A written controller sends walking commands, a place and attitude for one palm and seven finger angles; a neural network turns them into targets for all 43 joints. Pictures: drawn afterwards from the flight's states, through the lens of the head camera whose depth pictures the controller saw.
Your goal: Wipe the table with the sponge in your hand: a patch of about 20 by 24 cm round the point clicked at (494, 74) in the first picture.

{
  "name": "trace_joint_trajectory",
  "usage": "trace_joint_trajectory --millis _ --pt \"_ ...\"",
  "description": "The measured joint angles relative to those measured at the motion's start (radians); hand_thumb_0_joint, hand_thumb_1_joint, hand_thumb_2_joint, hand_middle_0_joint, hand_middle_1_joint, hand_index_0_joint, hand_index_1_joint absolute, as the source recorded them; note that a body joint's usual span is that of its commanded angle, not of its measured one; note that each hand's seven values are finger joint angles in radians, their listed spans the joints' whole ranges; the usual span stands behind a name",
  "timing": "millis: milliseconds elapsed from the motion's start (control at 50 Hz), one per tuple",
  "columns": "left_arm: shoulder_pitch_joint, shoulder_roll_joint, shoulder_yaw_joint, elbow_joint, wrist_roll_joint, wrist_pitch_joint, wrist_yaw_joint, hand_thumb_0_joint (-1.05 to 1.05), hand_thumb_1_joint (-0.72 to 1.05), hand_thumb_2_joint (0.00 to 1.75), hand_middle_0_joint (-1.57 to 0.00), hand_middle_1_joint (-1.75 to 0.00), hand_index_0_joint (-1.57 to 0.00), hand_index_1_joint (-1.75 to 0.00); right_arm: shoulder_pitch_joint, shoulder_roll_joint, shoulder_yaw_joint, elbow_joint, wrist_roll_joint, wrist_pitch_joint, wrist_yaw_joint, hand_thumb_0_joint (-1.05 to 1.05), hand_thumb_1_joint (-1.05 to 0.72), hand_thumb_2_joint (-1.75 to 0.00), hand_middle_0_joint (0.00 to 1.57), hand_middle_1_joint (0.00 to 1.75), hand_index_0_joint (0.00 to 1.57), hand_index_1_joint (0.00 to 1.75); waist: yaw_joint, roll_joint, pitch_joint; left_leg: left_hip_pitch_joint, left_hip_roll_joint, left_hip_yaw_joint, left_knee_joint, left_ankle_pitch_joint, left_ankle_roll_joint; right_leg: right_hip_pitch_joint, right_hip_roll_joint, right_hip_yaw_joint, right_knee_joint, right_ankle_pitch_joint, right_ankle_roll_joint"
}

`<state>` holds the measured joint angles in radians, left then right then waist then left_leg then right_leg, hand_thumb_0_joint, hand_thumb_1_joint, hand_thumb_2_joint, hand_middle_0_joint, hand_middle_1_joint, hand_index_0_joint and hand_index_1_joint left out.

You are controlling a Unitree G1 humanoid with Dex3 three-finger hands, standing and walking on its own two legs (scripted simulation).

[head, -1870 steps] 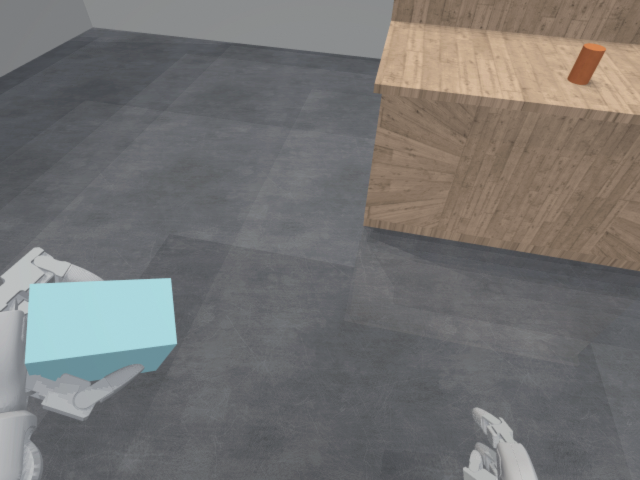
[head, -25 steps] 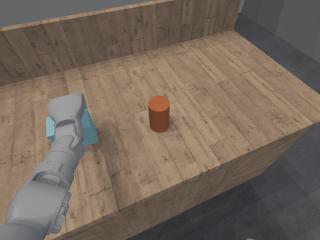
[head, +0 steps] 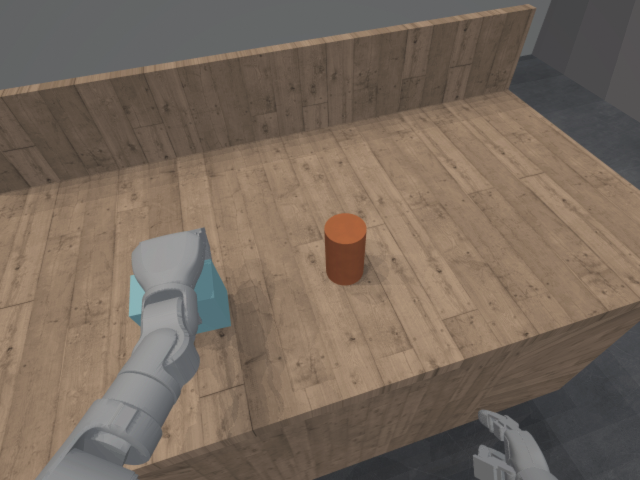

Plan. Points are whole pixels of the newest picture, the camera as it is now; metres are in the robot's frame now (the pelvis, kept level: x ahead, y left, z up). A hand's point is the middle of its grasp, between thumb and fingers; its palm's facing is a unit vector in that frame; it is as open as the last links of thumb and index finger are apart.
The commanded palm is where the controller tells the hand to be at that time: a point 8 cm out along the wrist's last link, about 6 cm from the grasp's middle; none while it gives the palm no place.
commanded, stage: wipe back along the third lane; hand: left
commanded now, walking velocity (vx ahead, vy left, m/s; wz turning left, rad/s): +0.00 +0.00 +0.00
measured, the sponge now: (187, 306) +0.35 +0.25 -0.02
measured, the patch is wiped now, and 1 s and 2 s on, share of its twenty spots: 0.95 0.95 0.95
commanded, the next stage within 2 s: slide back across to the middle lane in 0.70 s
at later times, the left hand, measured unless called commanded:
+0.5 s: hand (191, 312) +0.31 +0.21 +0.03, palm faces -0.02 -0.03 -1.00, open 10.2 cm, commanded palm +0.27 +0.19 +0.07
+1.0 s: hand (186, 332) +0.28 +0.21 +0.04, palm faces +0.01 -0.09 -1.00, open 10.2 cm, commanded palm +0.24 +0.21 +0.08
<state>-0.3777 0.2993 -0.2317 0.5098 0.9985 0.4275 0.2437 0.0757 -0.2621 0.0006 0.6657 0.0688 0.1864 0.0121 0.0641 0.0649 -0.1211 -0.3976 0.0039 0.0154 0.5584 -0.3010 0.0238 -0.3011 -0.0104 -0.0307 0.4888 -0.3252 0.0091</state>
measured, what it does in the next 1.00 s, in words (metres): stands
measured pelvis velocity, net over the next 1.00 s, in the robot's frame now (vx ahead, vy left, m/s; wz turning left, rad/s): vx -0.02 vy -0.02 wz -0.02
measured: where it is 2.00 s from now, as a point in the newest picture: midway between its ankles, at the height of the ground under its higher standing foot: outside the picture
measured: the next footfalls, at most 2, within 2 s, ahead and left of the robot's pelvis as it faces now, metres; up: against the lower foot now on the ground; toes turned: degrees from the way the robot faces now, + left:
none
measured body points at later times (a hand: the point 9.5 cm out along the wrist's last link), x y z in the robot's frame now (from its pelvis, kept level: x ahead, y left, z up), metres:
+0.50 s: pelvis -0.03 -0.02 +0.00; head -0.02 -0.05 +0.45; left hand +0.31 +0.21 +0.09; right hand +0.17 -0.25 -0.11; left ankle -0.02 +0.10 -0.73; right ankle -0.06 -0.13 -0.73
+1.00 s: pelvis -0.02 -0.02 +0.00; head -0.03 -0.05 +0.45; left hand +0.27 +0.21 +0.09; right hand +0.21 -0.24 -0.09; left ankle -0.02 +0.10 -0.73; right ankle -0.06 -0.13 -0.73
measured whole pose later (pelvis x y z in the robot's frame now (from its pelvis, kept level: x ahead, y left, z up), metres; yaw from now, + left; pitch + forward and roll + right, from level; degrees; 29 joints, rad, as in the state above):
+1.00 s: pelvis -0.02 -0.02 +0.00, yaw -1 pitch +3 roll +0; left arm -0.13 0.29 -0.22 0.28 0.98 0.44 0.22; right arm 0.03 -0.26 0.01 0.65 0.07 0.16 -0.01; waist 0.08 0.07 -0.09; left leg -0.31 0.02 0.03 0.54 -0.27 0.00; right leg -0.25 0.01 -0.02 0.53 -0.33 -0.02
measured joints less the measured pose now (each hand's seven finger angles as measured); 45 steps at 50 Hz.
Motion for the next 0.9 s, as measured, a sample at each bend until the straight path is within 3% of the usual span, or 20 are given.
trace_joint_trajectory --millis 200,540,900 --pt "0.034 -0.01 -0.015 -0.037 0.003 0.03 -0.015 0.0 -0.55 1.03 -0.73 -1.44 -0.74 -1.46 -0.01 0.002 0.012 0.003 0.004 -0.002 -0.016 0.01 -0.91 -0.89 0.2 0.3 0.2 0.3 0.001 -0.001 0.02 0.021 0.001 -0.005 -0.008 0.019 -0.008 0.012 0.002 -0.004 0.015 0.003 -0.008" --pt "0.093 -0.023 -0.016 -0.051 0.004 0.004 0.0 0.0 -0.55 1.03 -0.73 -1.43 -0.75 -1.46 0.015 -0.005 0.002 0.014 0.006 -0.01 -0.019 0.01 -0.91 -0.89 0.2 0.3 0.2 0.3 0.001 0.015 0.015 0.031 0.014 0.0 -0.009 0.034 -0.021 0.006 0.014 0.002 0.039 0.008 -0.022" --pt "0.197 -0.03 -0.026 -0.173 0.0 0.03 -0.011 0.0 -0.55 1.03 -0.72 -1.44 -0.74 -1.46 -0.042 -0.003 0.007 -0.008 0.01 -0.016 -0.013 0.02 -0.91 -0.89 0.2 0.3 0.2 0.3 0.016 0.011 0.024 0.069 0.017 0.004 -0.014 0.029 -0.027 0.037 0.017 0.006 0.047 -0.003 -0.028"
